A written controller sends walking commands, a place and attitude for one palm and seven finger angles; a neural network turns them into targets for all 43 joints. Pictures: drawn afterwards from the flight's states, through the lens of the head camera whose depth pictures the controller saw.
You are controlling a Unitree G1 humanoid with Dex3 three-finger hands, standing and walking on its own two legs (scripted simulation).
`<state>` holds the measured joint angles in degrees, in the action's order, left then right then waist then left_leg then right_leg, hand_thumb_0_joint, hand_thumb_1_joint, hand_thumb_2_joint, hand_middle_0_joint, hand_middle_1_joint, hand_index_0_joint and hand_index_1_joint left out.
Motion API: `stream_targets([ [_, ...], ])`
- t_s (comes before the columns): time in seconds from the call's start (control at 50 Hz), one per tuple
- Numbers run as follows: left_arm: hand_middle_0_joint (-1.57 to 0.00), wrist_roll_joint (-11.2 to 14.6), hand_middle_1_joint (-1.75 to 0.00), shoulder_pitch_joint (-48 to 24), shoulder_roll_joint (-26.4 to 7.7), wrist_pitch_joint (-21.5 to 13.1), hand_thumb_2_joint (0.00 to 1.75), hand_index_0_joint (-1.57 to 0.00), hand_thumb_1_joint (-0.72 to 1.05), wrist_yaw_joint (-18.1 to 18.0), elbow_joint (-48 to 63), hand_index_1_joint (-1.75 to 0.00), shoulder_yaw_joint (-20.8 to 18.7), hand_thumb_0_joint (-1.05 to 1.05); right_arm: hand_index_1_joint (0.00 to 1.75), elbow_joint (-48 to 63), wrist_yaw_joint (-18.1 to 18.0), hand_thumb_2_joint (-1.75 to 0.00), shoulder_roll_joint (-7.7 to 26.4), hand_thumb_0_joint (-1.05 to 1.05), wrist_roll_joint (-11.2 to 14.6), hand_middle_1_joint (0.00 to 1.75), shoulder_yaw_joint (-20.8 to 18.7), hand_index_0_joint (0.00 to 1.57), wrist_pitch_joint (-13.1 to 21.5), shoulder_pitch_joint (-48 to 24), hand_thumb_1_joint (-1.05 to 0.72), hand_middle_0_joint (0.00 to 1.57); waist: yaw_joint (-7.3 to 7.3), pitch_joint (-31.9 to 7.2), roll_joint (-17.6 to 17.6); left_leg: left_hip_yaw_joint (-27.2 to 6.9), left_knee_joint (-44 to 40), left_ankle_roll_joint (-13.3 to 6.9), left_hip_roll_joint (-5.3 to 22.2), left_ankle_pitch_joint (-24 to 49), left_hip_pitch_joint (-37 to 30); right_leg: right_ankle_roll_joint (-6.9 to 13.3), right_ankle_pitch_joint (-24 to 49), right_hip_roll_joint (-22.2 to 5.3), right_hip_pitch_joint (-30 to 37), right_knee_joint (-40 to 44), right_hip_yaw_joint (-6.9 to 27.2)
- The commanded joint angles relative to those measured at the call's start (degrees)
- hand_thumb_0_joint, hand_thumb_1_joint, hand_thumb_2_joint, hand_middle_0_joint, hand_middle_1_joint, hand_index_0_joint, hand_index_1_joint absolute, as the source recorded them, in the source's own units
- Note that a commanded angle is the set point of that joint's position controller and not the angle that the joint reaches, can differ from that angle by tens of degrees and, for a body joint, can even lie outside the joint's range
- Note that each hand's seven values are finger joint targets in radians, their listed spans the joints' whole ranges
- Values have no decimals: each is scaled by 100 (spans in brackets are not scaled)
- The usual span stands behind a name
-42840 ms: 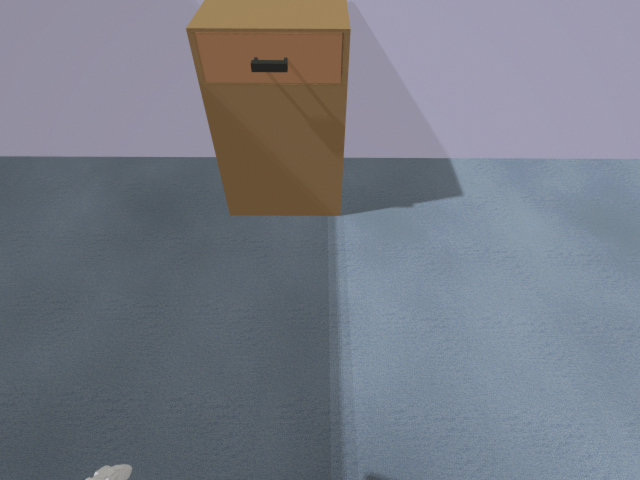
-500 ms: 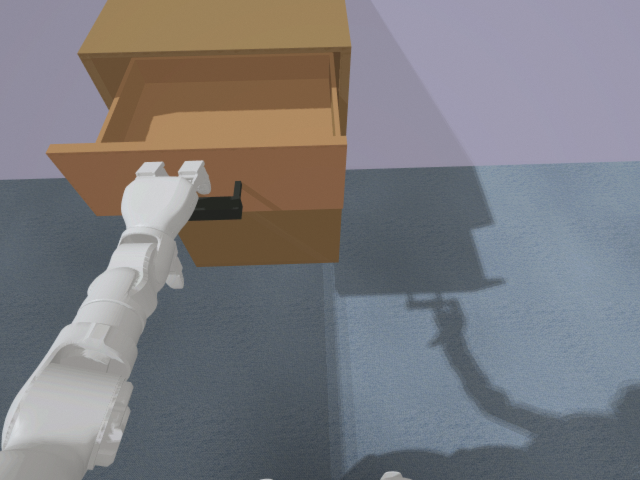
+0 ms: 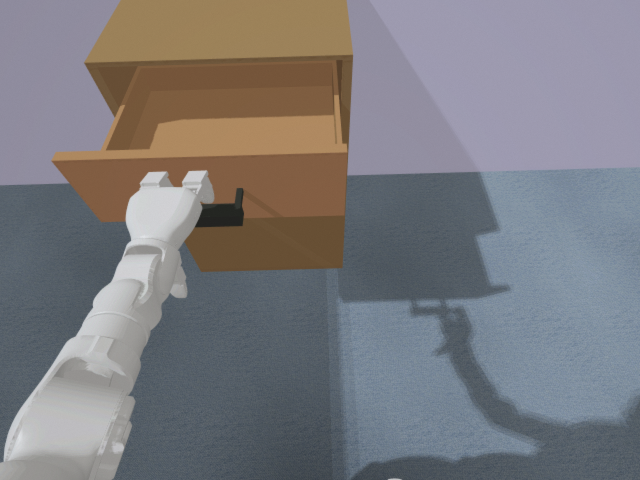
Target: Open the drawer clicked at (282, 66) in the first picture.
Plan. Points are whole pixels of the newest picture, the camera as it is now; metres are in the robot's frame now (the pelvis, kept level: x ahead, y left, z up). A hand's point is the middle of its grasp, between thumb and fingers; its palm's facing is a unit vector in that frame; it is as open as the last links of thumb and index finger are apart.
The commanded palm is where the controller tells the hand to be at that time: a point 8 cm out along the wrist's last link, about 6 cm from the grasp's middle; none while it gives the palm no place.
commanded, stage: re-aim the fingers above the handle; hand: left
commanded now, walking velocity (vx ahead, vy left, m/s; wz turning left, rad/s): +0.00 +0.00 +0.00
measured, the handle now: (209, 204) +0.54 +0.20 -0.04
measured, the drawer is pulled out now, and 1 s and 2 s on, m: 0.25 0.25 0.25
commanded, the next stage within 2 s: lower the fingers behind the handle in 0.30 s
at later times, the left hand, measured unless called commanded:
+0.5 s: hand (178, 233) +0.44 +0.21 +0.02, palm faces -0.03 +0.00 -1.00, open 13.8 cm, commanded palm +0.42 +0.21 +0.07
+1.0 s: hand (183, 244) +0.44 +0.22 -0.01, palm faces -0.03 -0.01 -1.00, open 13.8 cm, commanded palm +0.42 +0.22 +0.04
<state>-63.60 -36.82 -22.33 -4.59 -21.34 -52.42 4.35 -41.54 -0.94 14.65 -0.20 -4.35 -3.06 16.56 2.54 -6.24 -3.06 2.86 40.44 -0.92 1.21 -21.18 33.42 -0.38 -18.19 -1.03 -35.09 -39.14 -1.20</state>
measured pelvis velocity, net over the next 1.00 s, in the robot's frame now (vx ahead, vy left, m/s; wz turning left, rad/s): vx -0.01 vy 0.00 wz -0.01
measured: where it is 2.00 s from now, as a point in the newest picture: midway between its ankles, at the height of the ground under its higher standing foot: outside the picture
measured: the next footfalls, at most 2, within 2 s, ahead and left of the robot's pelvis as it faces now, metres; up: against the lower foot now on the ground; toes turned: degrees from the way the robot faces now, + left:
none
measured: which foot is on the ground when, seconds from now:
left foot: down 0.00-1.00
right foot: down 0.00-1.00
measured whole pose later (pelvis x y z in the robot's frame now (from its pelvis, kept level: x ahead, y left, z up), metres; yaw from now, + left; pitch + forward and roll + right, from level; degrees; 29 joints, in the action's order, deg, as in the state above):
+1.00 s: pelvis -0.01 +0.00 -0.02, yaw -1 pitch +18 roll -1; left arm -64.8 -40.1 -23.2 -4.0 -25.0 -59.0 2.2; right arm -42.7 -0.4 14.3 -1.2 -4.3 -2.6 17.4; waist 4.1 -7.6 -2.8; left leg 3.0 46.9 -1.3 1.5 -23.3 42.0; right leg -0.6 -19.7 -0.8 -43.6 -44.9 -0.8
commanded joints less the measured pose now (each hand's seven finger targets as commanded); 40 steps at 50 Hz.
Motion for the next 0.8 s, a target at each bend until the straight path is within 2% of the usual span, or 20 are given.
stream_targets([
  [0.0, -30, 7, -120, -2610, -1253, 172, 30, -30, -50, -310, 878, -120, -361, 0, 30, 387, -26, -90, 803, 0, 31, 30, -230, 20, 150, 428, -90, 20, 146, -1964, 179, -87, -361, -57, -234, 2139, -1115, 246, 1767, 341, 953, 306, -98],
  [0.04, -30, 22, -120, -2814, -1290, 222, 30, -30, -50, -279, 847, -120, -365, 0, 30, 387, -43, -90, 815, 0, 20, 30, -234, 20, 147, 436, -90, 20, 191, -2091, 224, -70, -356, -73, -243, 2109, -1151, 239, 1810, 332, 1058, 339, -61],
  [0.08, -30, 32, -120, -2673, -1514, 250, 30, -30, -50, -193, 762, -120, -511, 0, 30, 394, -68, -90, 830, 0, 29, 30, -209, 20, 131, 447, -90, 20, 123, -2181, 268, -34, -361, -83, -258, 2113, -1088, 225, 1939, 318, 1206, 316, -46],
  [0.12, -30, 82, -120, -2637, -1126, 193, 30, -30, -50, -101, 903, -120, -221, 0, 30, 468, -66, -90, 784, 0, 25, 30, -226, 20, 143, 426, -90, 20, 151, -2260, 190, -11, -336, -93, -266, 2239, -1187, 220, 2079, 313, 1249, 340, -35],
  [0.18, -30, 102, -120, -2336, -1446, 112, 30, -30, -50, -24, 771, -120, -500, 0, 30, 479, -93, -90, 816, 0, 27, 30, -203, 20, 123, 436, -90, 20, 70, -2123, 322, 3, -346, -102, -275, 2175, -999, 207, 2136, 303, 1344, 334, -13],
  [0.2, -30, 78, -120, -2392, -1357, 91, 30, -30, -50, -22, 769, -120, -407, 0, 30, 474, -98, -90, 815, 0, 33, 30, -204, 20, 127, 436, -90, 20, 126, -2017, 378, -8, -354, -101, -274, 2136, -961, 205, 2100, 303, 1276, 338, -28],
  [0.24, -30, 74, -120, -2396, -1482, 28, 30, -30, -50, -43, 767, -120, -530, 0, 30, 476, -99, -90, 829, 0, 32, 30, -199, 20, 136, 438, -90, 20, 94, -2010, 468, -5, -365, -108, -285, 2055, -866, 206, 2049, 296, 1345, 355, -4],
  [0.26, -30, 54, -120, -2357, -1538, 16, 30, -30, -50, -68, 767, -120, -560, 0, 30, 483, -103, -90, 823, 0, 37, 30, -206, 20, 137, 445, -90, 20, 76, -2010, 362, 10, -357, -110, -288, 2032, -855, 206, 2043, 297, 1313, 329, 7],
  [0.28, -30, 27, -120, -2429, -1462, 0, 30, -30, -50, -90, 805, -120, -490, 0, 30, 471, -102, -90, 818, 0, 34, 30, -213, 20, 148, 465, -90, 20, 121, -1989, 380, 9, -336, -113, -283, 2044, -896, 203, 2033, 304, 1228, 337, -5],
  [0.3, -30, 22, -120, -2574, -1464, -44, 30, -30, -50, -125, 979, -120, -481, 0, 30, 473, -95, -90, 809, 0, 30, 30, -227, 20, 164, 472, -90, 20, 112, -2104, 204, 12, -324, -104, -281, 2083, -958, 210, 2034, 302, 1215, 322, 9],
  [0.34, -30, 30, -120, -2491, -1639, -77, 30, -30, -50, -184, 1033, -120, -681, 0, 30, 452, -91, -90, 814, 0, 9, 30, -246, 20, 163, 486, -90, 20, 51, -2300, 238, 0, -281, -106, -291, 2239, -974, 224, 2187, 313, 1380, 267, 23],
  [0.36, -30, 25, -120, -2506, -1598, -78, 30, -30, -50, -215, 1044, -120, -635, 0, 30, 449, -83, -90, 801, 0, 5, 30, -251, 20, 169, 497, -90, 20, 78, -2341, 108, 10, -267, -105, -287, 2256, -1006, 212, 2205, 307, 1334, 255, 27],
  [0.42, -30, 56, -120, -2284, -1499, 21, 30, -30, -50, -230, 679, -120, -582, 0, 30, 376, -65, -90, 824, 0, 20, 30, -242, 20, 166, 528, -90, 20, 119, -2049, 370, 26, -287, -101, -289, 2060, -807, 196, 2117, 312, 1260, 292, 1],
  [0.44, -30, 60, -120, -2292, -1605, 37, 30, -30, -50, -223, 589, -120, -668, 0, 30, 351, -60, -90, 850, 0, 21, 30, -232, 20, 165, 518, -90, 20, 104, -2033, 377, 30, -290, -98, -291, 2026, -738, 206, 2082, 308, 1276, 293, 14],
  [0.52, -30, 32, -120, -2375, -1339, -41, 30, -30, -50, -186, 761, -120, -415, 0, 30, 366, -66, -90, 833, 0, 13, 30, -273, 20, 194, 549, -90, 20, 162, -2186, 164, 14, -224, -102, -277, 2057, -887, 214, 2050, 320, 1103, 252, 21],
  [0.54, -30, 49, -120, -2412, -1300, -74, 30, -30, -50, -168, 702, -120, -408, 0, 30, 345, -69, -90, 831, 0, 8, 30, -275, 20, 193, 589, -90, 20, 206, -2157, 302, -9, -192, -106, -279, 2091, -848, 217, 2061, 324, 1093, 245, 6],
  [0.58, -30, 51, -120, -2413, -1540, -162, 30, -30, -50, -192, 737, -120, -595, 0, 30, 324, -78, -90, 859, 0, -1, 30, -275, 20, 200, 615, -90, 20, 161, -2134, 286, -29, -168, -112, -271, 2023, -781, 212, 2009, 318, 1034, 201, 23],
  [0.64, -30, -30, -120, -2594, -1455, -248, 30, -30, -50, -303, 777, -120, -543, 0, 30, 296, -69, -90, 841, 0, -29, 30, -286, 20, 216, 648, -90, 20, 205, -2208, 149, -60, -69, -90, -268, 2080, -749, 235, 1929, 327, 837, 97, -9],
  [0.74, -30, -97, -120, -2616, -1490, -117, 30, -30, -50, -552, 492, -120, -634, 0, 30, 221, -5, -90, 859, 0, -75, 30, -282, 20, 216, 659, -90, 20, 230, -2254, 138, -93, 90, -71, -254, 2062, -593, 247, 1817, 347, 569, -71, -53],
  [0.78, -30, -118, -120, -2584, -1597, -52, 30, -30, -50, -612, 518, -120, -724, 0, 30, 232, 5, -90, 863, 0, -86, 30, -286, 20, 201, 675, -90, 20, 159, -2505, 106, -84, 139, -72, -255, 2093, -565, 241, 1863, 343, 629, -155, -46],
])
